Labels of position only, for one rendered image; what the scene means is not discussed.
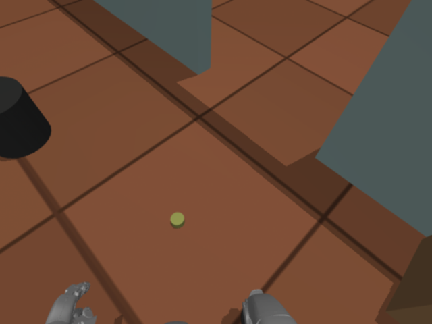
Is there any left robot hand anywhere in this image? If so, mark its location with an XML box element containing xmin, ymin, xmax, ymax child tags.
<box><xmin>45</xmin><ymin>282</ymin><xmax>97</xmax><ymax>324</ymax></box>

